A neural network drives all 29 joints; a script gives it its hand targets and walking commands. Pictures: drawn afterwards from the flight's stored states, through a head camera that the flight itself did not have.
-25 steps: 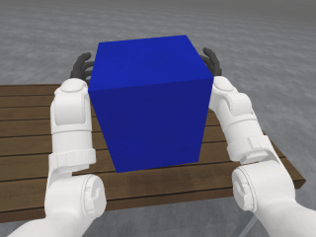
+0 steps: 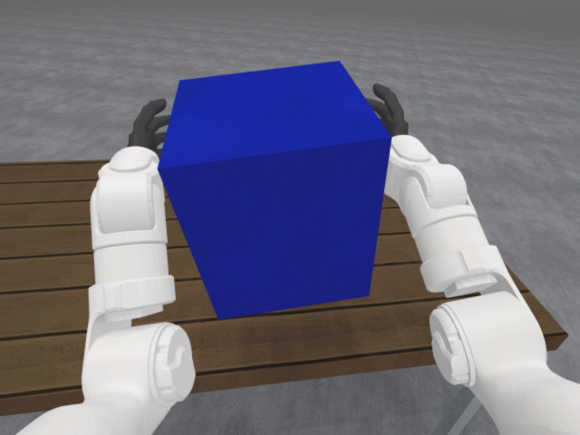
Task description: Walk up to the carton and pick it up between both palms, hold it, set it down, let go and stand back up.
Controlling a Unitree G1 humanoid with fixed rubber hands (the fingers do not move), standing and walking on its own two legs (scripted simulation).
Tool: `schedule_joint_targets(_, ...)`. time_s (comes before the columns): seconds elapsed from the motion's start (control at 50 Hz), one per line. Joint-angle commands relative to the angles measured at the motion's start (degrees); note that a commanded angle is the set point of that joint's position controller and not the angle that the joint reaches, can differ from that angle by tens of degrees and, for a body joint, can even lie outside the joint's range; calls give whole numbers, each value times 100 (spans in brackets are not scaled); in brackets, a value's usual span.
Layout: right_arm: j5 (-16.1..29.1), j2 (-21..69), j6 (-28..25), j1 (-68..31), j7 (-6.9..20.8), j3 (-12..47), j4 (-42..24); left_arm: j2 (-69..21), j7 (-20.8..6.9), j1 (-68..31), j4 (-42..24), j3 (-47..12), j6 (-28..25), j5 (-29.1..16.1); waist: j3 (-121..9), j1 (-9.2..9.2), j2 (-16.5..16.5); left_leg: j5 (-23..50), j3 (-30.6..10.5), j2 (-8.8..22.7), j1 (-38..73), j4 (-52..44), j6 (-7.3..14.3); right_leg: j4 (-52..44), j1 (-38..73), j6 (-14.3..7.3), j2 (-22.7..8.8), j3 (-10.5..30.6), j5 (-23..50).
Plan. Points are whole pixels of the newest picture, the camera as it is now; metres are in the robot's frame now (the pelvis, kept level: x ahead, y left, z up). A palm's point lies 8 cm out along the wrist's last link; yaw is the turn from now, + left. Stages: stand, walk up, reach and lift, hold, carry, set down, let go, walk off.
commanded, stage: hold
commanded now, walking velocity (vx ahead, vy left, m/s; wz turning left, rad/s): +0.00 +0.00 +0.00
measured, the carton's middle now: (278, 192) +0.36 +0.00 +0.22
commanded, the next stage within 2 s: set down in 1.56 s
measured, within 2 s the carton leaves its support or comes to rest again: neither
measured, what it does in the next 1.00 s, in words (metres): stands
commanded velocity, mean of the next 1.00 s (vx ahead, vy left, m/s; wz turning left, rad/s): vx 0.00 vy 0.00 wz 0.00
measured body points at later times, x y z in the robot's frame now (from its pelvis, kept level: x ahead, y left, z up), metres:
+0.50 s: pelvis +0.00 +0.00 +0.00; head -0.09 +0.02 +0.44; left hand +0.38 +0.16 +0.28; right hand +0.38 -0.15 +0.30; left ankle +0.03 +0.14 -0.75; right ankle +0.00 -0.13 -0.75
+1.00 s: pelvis +0.00 +0.00 +0.00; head -0.09 +0.01 +0.44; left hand +0.38 +0.16 +0.28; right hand +0.38 -0.15 +0.30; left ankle +0.03 +0.14 -0.75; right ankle +0.00 -0.13 -0.75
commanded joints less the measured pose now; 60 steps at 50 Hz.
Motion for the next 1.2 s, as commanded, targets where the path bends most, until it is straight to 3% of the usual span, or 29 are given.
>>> schedule_joint_targets(0.0,647,3486,51,-3642,583,1469,-1302,-2856,-807,-3946,-567,-2424,-480,-1069,-1674,-75,169,938,232,-592,284,-98,-29,-85,360,194,568,6,1141)
schedule_joint_targets(0.04,626,3508,41,-3740,571,1357,-1317,-2864,-800,-4091,-627,-2515,-498,-1138,-1768,-133,214,896,239,-598,225,-137,-63,-78,423,181,567,-15,1062)
schedule_joint_targets(0.06,684,3660,41,-3871,576,1536,-1455,-2817,-792,-4040,-602,-2357,-500,-1085,-1789,90,78,906,265,-602,268,-96,12,-80,444,224,569,13,1041)
schedule_joint_targets(0.1,648,3516,79,-3786,600,1446,-1297,-2864,-774,-4087,-524,-2416,-493,-1083,-1704,-28,305,829,203,-595,267,-108,-25,-105,282,187,542,4,962)
schedule_joint_targets(0.18,680,3556,96,-3767,631,1369,-989,-2823,-797,-4125,-421,-2357,-517,-1076,-1558,-14,211,670,206,-570,170,-161,-34,-133,203,165,562,20,773)
schedule_joint_targets(0.2,692,3591,61,-3820,639,1485,-1168,-2754,-778,-4046,-500,-2301,-513,-1057,-1768,117,200,795,240,-585,152,-149,4,-49,377,181,559,32,946)
schedule_joint_targets(0.24,624,3502,116,-3807,632,1301,-904,-2868,-794,-4155,-251,-2398,-525,-1093,-1518,-90,184,546,196,-595,120,-156,-41,-142,209,167,544,40,685)
schedule_joint_targets(0.26,624,3514,75,-3902,661,1345,-872,-2851,-795,-4268,-232,-2304,-548,-1042,-1468,31,208,457,194,-534,49,-226,-20,-131,145,128,567,17,512)
schedule_joint_targets(0.36,592,3570,-8,-4109,691,1253,-1061,-2950,-739,-4392,-245,-2493,-649,-1232,-1989,-95,253,700,194,-571,82,-125,-57,-57,276,109,567,11,807)
schedule_joint_targets(0.38,708,3610,-6,-4194,706,1374,-1088,-2955,-708,-4347,-235,-2439,-664,-1185,-1989,21,343,863,194,-571,154,-64,-78,-57,290,113,582,24,935)
schedule_joint_targets(0.42,680,3465,103,-3833,676,1155,-696,-2894,-722,-4207,-130,-2323,-597,-1147,-1686,-42,410,726,165,-554,87,-138,-86,-106,176,101,543,71,793)
schedule_joint_targets(0.48,771,3638,70,-4019,678,1384,-842,-2851,-735,-4176,-281,-2156,-600,-1092,-1829,137,110,974,213,-575,130,-101,-4,-58,288,182,570,52,936)
schedule_joint_targets(0.56,795,3489,99,-3833,608,1349,-1049,-2908,-738,-4182,-500,-2509,-592,-1292,-1942,-151,303,1153,170,-607,321,30,-99,-35,305,210,562,85,1339)
schedule_joint_targets(0.6,811,3578,111,-4054,614,1386,-1187,-2855,-749,-4179,-428,-2368,-567,-1162,-1832,-8,110,979,155,-560,184,-59,-31,-79,298,203,552,73,1079)
schedule_joint_targets(0.62,747,3417,156,-3921,619,1175,-944,-2900,-751,-4326,-352,-2472,-567,-1187,-1523,-99,478,792,146,-543,92,-136,-141,-56,153,135,569,51,848)
schedule_joint_targets(0.64,807,3537,108,-4054,654,1227,-982,-2931,-730,-4539,-537,-2503,-608,-1256,-1755,-103,440,775,150,-590,110,-83,-107,-78,171,151,546,62,847)
schedule_joint_targets(0.66,774,3662,152,-4052,664,1310,-870,-2744,-728,-4391,-392,-2217,-574,-1119,-1613,108,257,779,206,-575,81,-123,-33,-83,240,161,544,50,833)
schedule_joint_targets(0.7,711,3574,194,-3851,655,1256,-743,-2741,-753,-4279,-284,-2245,-590,-1110,-1691,-32,232,584,194,-561,107,-161,-47,-100,177,193,550,61,682)
schedule_joint_targets(0.74,809,3683,111,-4105,650,1425,-1128,-2836,-726,-4301,-403,-2335,-611,-1189,-1866,108,150,797,203,-567,120,-113,-28,-73,259,177,560,78,918)
schedule_joint_targets(0.82,735,3625,157,-4005,670,1228,-693,-2772,-750,-4316,-42,-2103,-577,-1064,-1547,71,165,515,223,-573,28,-184,10,-135,118,196,515,88,613)
schedule_joint_targets(0.9,725,3626,82,-4244,667,1272,-960,-2875,-734,-4343,-83,-2328,-650,-1226,-2021,74,148,639,220,-596,64,-133,-10,-113,165,172,572,62,699)
schedule_joint_targets(0.92,711,3544,122,-4204,653,1208,-821,-2901,-724,-4357,31,-2350,-621,-1217,-1767,-56,226,691,152,-577,82,-82,-55,-117,76,158,543,77,794)
schedule_joint_targets(0.94,659,3572,157,-4040,663,1289,-717,-2788,-731,-4289,-23,-2147,-640,-1147,-1753,60,-6,721,185,-559,125,-116,9,-147,169,165,558,90,846)
schedule_joint_targets(1.0,689,3665,147,-4084,685,1198,-580,-2834,-761,-4467,-37,-2218,-674,-1158,-1749,37,201,420,206,-569,-3,-211,-14,-135,109,146,536,73,529)
schedule_joint_targets(1.04,775,3627,130,-4111,661,1189,-754,-2881,-713,-4529,-277,-2427,-712,-1326,-2067,-53,324,755,190,-593,112,-108,-95,-41,194,148,556,79,860)
schedule_joint_targets(1.06,859,3695,120,-4168,664,1308,-860,-2858,-700,-4374,-237,-2239,-666,-1238,-1962,105,239,1010,193,-599,145,-39,-43,-32,225,181,562,94,1105)
schedule_joint_targets(1.1,925,3639,138,-4095,633,1474,-1058,-2865,-680,-4123,-280,-2252,-619,-1217,-2117,129,131,1345,179,-619,323,52,-65,-34,327,207,617,65,1416)
schedule_joint_targets(1.14,879,3495,191,-3867,604,1283,-825,-2875,-725,-4271,-394,-2351,-578,-1166,-1769,-79,370,1037,134,-601,240,1,-125,-72,221,186,533,129,1274)
schedule_joint_targets(1.18,802,3479,218,-3959,625,1189,-777,-2816,-779,-4416,-288,-2302,-563,-1113,-1684,-73,346,712,178,-576,139,-94,-96,-97,175,179,546,90,910)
